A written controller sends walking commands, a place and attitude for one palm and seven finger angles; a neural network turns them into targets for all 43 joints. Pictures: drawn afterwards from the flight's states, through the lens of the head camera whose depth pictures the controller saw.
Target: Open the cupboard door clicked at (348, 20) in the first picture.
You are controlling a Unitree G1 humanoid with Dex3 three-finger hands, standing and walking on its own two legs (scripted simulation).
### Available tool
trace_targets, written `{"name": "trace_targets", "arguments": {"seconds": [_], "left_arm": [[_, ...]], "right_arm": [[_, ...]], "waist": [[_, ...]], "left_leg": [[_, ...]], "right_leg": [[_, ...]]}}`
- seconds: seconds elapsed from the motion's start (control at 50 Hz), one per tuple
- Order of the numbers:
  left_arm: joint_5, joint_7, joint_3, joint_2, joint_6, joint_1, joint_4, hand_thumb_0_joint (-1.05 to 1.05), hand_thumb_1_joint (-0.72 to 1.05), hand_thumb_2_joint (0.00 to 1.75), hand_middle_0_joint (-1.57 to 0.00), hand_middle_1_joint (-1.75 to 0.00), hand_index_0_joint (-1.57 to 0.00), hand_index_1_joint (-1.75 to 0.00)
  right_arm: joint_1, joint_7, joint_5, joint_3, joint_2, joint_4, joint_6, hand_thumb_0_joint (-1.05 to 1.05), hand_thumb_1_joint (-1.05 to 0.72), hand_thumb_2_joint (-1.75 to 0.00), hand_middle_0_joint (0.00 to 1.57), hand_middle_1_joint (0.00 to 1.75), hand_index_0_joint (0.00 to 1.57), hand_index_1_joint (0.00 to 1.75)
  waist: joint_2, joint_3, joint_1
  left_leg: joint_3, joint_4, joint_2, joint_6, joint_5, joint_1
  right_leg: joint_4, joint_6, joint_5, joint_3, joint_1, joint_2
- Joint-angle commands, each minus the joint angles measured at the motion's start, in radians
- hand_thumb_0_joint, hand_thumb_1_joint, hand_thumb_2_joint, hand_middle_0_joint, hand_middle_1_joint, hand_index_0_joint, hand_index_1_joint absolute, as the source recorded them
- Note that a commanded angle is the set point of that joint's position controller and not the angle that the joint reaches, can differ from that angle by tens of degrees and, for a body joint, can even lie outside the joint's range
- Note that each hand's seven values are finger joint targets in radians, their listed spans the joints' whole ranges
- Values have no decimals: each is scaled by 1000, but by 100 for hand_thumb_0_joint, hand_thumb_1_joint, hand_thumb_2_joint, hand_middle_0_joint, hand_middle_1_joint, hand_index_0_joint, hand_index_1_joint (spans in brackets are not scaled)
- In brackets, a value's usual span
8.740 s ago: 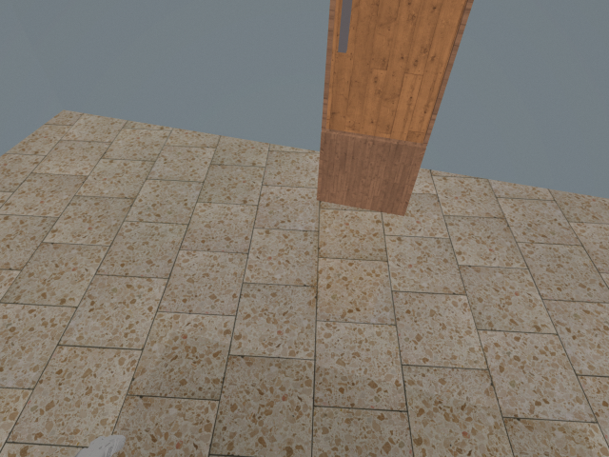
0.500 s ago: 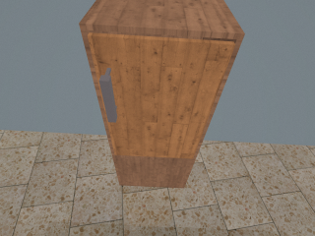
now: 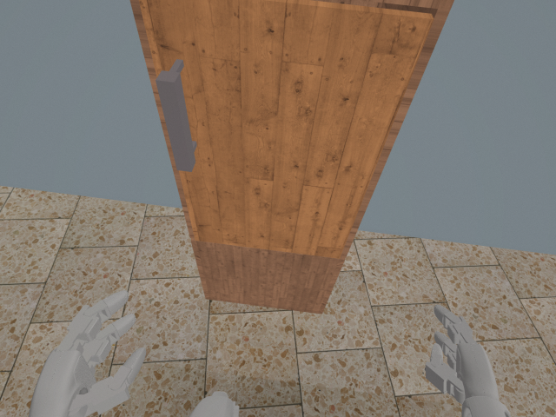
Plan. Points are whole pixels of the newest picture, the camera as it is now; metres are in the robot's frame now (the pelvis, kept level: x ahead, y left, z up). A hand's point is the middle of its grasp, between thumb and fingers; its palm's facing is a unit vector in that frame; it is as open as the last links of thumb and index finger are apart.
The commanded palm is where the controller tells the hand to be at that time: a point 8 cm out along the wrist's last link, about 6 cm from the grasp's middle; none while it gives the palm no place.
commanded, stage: raise the hand with hooked fingers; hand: left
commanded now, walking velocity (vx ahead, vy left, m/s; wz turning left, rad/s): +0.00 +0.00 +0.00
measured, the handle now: (182, 118) +0.53 +0.21 +0.13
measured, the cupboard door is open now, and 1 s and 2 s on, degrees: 0 0 0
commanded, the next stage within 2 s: move the hooked fingers beside the handle in 1.60 s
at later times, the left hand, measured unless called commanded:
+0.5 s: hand (89, 281) +0.25 +0.26 +0.09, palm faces +0.01 -1.00 -0.05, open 12.1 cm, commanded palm +0.22 +0.31 +0.09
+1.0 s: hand (26, 230) +0.29 +0.34 +0.13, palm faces +0.02 -1.00 -0.03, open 13.9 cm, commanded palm +0.26 +0.38 +0.15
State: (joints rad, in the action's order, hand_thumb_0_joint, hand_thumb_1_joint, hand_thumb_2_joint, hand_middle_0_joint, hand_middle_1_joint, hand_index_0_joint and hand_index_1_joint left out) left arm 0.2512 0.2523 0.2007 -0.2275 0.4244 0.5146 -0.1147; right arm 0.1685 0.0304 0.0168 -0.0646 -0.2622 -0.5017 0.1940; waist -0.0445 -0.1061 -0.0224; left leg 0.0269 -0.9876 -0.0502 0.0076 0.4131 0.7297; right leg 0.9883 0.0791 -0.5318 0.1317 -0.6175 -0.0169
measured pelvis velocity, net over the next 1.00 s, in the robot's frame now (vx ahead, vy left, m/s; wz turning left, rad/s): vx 0.00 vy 0.07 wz -0.02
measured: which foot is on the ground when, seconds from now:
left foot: down 0.00-1.00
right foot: down 0.00-1.00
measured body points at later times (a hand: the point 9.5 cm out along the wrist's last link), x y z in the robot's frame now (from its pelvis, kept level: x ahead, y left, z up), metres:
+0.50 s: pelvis +0.01 +0.03 +0.02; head +0.05 +0.03 +0.47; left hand +0.24 +0.31 +0.09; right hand +0.13 -0.25 -0.07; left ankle +0.05 +0.13 -0.68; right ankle -0.01 -0.07 -0.68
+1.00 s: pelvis +0.00 +0.07 +0.04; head +0.02 +0.09 +0.49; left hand +0.28 +0.39 +0.13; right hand +0.18 -0.15 -0.02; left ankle +0.05 +0.13 -0.68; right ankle -0.01 -0.07 -0.68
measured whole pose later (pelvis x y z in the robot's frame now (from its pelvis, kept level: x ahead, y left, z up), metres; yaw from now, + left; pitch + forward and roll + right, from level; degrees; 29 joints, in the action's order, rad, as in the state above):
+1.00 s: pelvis +0.00 +0.07 +0.04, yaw -1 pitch +3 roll -3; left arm 0.32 0.42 0.37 -0.41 0.12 -0.01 -0.26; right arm 0.25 0.10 0.04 0.08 -0.24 -0.57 0.23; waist 0.02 -0.04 -0.03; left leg 0.05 -0.73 0.02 -0.08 0.31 0.48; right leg 0.66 -0.01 -0.36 0.08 -0.36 0.02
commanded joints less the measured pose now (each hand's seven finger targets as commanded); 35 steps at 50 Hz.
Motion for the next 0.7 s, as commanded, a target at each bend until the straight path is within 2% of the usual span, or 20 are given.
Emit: {"name": "trace_targets", "arguments": {"seconds": [0.0,0.04,0.1,0.14,0.16,0.2,0.24,0.28,0.32,0.36,0.38,0.42,0.44,0.48,0.52,0.54,0.56,0.62,0.66,0.68], "left_arm": [[53,-1,66,-156,243,-320,431,0,29,64,-24,-69,-24,-69],[86,90,17,-148,248,-359,335,0,25,62,-25,-72,-25,-72],[99,217,59,-222,128,-344,139,0,18,59,-25,-76,-25,-76],[119,272,137,-283,-2,-327,22,0,13,57,-25,-80,-25,-80],[133,283,180,-309,-52,-318,26,0,11,56,-26,-81,-26,-81],[169,270,269,-341,-121,-290,67,0,6,54,-26,-84,-26,-84],[198,223,357,-367,-125,-249,98,0,1,52,-26,-87,-26,-87],[197,164,351,-323,-75,-234,184,0,-3,50,-27,-90,-27,-90],[178,122,294,-256,-27,-233,213,0,-8,48,-27,-93,-27,-93],[148,116,241,-227,-12,-267,164,0,-13,46,-27,-96,-27,-96],[138,120,219,-215,-11,-272,123,0,-15,45,-27,-98,-27,-98],[122,141,178,-217,-24,-313,90,0,-20,43,-28,-100,-28,-100],[120,155,178,-241,-35,-336,96,0,-22,42,-28,-102,-28,-102],[119,167,198,-288,-51,-364,130,0,-27,40,-28,-105,-28,-105],[122,154,232,-333,-52,-425,193,0,-31,38,-29,-108,-29,-108],[126,142,258,-365,-53,-454,211,0,-34,37,-29,-110,-29,-110],[129,129,270,-365,-47,-467,236,0,-36,36,-29,-111,-29,-111],[130,93,268,-344,-42,-493,225,0,-43,33,-29,-115,-29,-115],[123,93,251,-334,-67,-519,197,0,-48,31,-30,-118,-30,-118],[118,99,244,-329,-92,-518,152,0,-50,30,-30,-120,-30,-120]], "right_arm": [[22,33,5,4,-73,54,59,0,-90,-90,20,30,20,30],[23,46,16,22,-102,25,80,0,-90,-90,20,30,20,30],[26,64,36,21,-138,11,93,0,-90,-90,20,30,20,30],[20,75,48,23,-152,22,89,0,-90,-90,20,30,20,30],[18,75,50,27,-152,34,84,0,-90,-90,20,30,20,30],[1,73,43,29,-140,60,77,0,-90,-90,20,30,20,30],[-1,65,33,29,-119,73,74,0,-90,-90,20,30,20,30],[16,55,27,26,-96,75,83,0,-90,-90,20,30,20,30],[20,44,25,20,-89,62,93,0,-90,-90,20,30,20,30],[37,42,26,15,-105,49,93,0,-90,-90,20,30,20,30],[44,44,29,10,-116,41,93,0,-90,-90,20,30,20,30],[55,49,35,9,-135,39,99,0,-90,-90,20,30,20,30],[55,53,37,9,-146,46,100,0,-90,-90,20,30,20,30],[58,61,40,11,-151,53,105,0,-90,-90,20,30,20,30],[54,70,39,16,-147,59,111,0,-90,-90,20,30,20,30],[55,73,35,21,-151,55,111,0,-90,-90,20,30,20,30],[54,74,35,23,-143,59,111,0,-90,-90,20,30,20,30],[46,72,34,35,-137,48,112,0,-90,-90,20,30,20,30],[46,67,35,39,-140,47,107,0,-90,-90,20,30,20,30],[49,67,36,40,-143,45,102,0,-90,-90,20,30,20,30]], "waist": [[161,-128,97],[98,-59,131],[2,-68,119],[-17,-103,75],[-19,-155,50],[-4,-241,2],[-22,-295,-42],[6,-294,-44],[37,-231,-26],[-7,-154,4],[-6,-116,24],[37,-82,38],[57,-82,32],[84,-149,21],[122,-195,15],[137,-189,9],[135,-209,7],[190,-164,9],[204,-147,12],[181,-127,16]], "left_leg": [[-38,11,33,-38,-178,-108],[-55,-28,27,-43,-132,-52],[-52,-17,33,-52,-98,-3],[-54,18,42,-55,-128,-12],[-57,42,48,-55,-160,-27],[-60,78,50,-48,-227,-78],[-66,104,47,-39,-287,-108],[-51,147,47,-36,-325,-162],[-37,172,51,-34,-320,-194],[-42,185,47,-37,-296,-187],[-41,191,45,-39,-266,-195],[-40,213,45,-44,-215,-214],[-41,221,46,-46,-220,-233],[-43,253,42,-48,-218,-287],[-50,277,39,-48,-226,-337],[-59,287,36,-45,-242,-349],[-66,300,32,-43,-254,-377],[-86,333,23,-30,-247,-416],[-96,350,19,-23,-254,-433],[-107,362,14,-20,-239,-429]], "right_leg": [[-216,-81,283,-226,-48,30],[-245,-106,247,-265,-67,41],[-299,-140,215,-309,-21,61],[-313,-158,275,-327,62,74],[-315,-162,334,-321,132,88],[-305,-175,469,-308,230,103],[-271,-178,624,-285,314,99],[-257,-160,706,-231,308,83],[-265,-140,642,-196,242,62],[-276,-132,559,-174,172,43],[-288,-129,481,-162,117,35],[-307,-106,330,-136,56,20],[-311,-97,309,-136,65,15],[-318,-81,277,-111,92,10],[-320,-73,274,-98,113,6],[-313,-63,285,-89,125,-1],[-312,-61,291,-78,127,-5],[-315,-53,274,-56,111,-12],[-321,-50,280,-49,113,-15],[-326,-52,274,-44,107,-16]]}}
